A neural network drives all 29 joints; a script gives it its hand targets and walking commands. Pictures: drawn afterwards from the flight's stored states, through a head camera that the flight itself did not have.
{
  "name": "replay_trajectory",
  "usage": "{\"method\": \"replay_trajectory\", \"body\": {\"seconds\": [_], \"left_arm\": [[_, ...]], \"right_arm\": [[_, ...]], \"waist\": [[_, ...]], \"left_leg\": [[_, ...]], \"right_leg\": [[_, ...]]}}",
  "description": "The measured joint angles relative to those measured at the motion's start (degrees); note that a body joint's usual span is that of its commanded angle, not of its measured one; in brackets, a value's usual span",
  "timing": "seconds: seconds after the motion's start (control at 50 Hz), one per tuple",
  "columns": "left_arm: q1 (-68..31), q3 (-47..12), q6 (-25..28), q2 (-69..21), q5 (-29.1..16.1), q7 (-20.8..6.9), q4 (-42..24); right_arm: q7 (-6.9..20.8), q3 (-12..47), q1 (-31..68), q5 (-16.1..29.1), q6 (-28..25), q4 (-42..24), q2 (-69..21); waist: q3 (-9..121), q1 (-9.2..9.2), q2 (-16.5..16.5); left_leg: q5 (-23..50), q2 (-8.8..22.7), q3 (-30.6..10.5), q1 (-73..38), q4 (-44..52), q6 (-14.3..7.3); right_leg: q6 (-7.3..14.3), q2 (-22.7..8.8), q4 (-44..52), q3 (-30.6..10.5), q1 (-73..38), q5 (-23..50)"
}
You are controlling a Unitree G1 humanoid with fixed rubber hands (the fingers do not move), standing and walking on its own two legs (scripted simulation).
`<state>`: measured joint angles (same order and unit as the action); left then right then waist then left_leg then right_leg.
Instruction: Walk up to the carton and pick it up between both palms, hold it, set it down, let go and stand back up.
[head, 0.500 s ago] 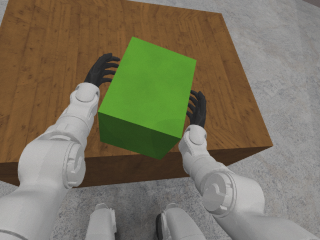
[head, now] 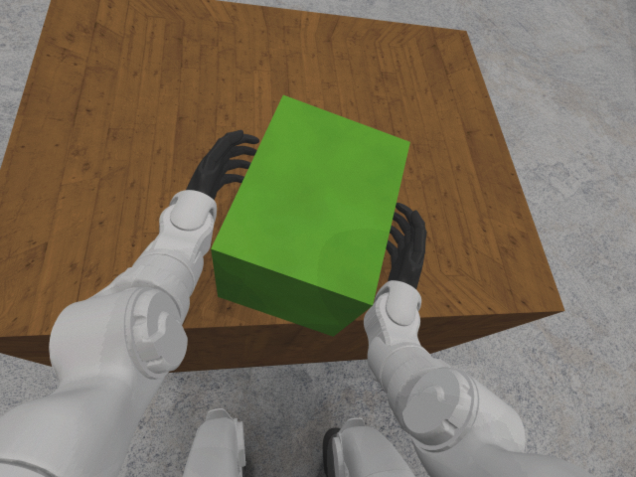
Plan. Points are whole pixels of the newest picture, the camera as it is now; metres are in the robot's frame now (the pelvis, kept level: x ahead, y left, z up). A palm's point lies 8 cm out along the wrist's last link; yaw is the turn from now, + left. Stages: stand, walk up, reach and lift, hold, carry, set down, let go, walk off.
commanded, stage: reach and lift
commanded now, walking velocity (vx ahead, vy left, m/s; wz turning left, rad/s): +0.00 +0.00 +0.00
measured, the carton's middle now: (309, 222) +0.44 -0.03 -0.06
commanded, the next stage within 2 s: none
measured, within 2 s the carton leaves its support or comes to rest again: leaves its support in 0.90 s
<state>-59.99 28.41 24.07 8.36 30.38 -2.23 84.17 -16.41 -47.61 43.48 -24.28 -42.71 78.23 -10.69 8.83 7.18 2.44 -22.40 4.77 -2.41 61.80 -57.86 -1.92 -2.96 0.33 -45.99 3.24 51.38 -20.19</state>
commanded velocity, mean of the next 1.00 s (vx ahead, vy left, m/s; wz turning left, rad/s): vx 0.00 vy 0.00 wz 0.00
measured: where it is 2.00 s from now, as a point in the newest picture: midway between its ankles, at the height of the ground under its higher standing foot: outside the picture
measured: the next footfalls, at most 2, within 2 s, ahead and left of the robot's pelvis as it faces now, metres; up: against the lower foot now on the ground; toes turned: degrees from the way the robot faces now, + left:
none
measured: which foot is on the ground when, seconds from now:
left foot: down 0.00-1.00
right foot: down 0.00-1.00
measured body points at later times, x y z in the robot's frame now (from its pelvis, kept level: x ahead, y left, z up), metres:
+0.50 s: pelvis -0.01 -0.01 +0.00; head +0.13 +0.05 +0.42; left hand +0.47 +0.10 +0.00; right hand +0.36 -0.15 -0.03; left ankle +0.03 +0.08 -0.68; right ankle +0.00 -0.19 -0.68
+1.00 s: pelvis -0.01 -0.01 +0.00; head +0.13 +0.04 +0.42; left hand +0.47 +0.10 +0.01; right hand +0.35 -0.16 -0.03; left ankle +0.03 +0.08 -0.68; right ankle +0.00 -0.19 -0.68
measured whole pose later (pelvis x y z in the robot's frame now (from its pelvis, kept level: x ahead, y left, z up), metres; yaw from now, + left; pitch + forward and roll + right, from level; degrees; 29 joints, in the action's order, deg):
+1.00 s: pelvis -0.01 -0.01 +0.00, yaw +0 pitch +27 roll -9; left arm -64.5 24.4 24.4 8.7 27.2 -1.0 89.5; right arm -16.9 -45.9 42.2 -22.1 -42.7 76.1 -11.1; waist 10.1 6.2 3.0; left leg -19.9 5.1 -4.0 64.2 -56.5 -0.9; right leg -2.1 1.0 -44.9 4.6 53.5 -18.5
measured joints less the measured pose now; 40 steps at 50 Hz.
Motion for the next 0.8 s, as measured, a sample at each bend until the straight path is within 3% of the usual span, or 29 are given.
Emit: {"method": "replay_trajectory", "body": {"seconds": [0.24,0.8], "left_arm": [[-1.11,-0.67,0.51,0.31,0.12,-0.26,0.66],[-4.32,-2.03,-0.71,0.98,-1.22,0.13,4.50]], "right_arm": [[-0.78,0.78,-0.02,0.82,-1.65,0.33,-0.06],[-0.71,-0.38,-0.54,0.55,0.52,-2.11,-1.27]], "waist": [[-0.13,-0.33,0.15],[1.63,-0.20,-0.19]], "left_leg": [[1.07,0.09,-0.41,0.52,1.02,0.25],[1.87,0.22,-1.73,3.21,0.09,0.99]], "right_leg": [[0.00,0.17,1.08,0.39,0.38,0.79],[0.60,0.52,-0.64,1.48,3.03,0.73]]}}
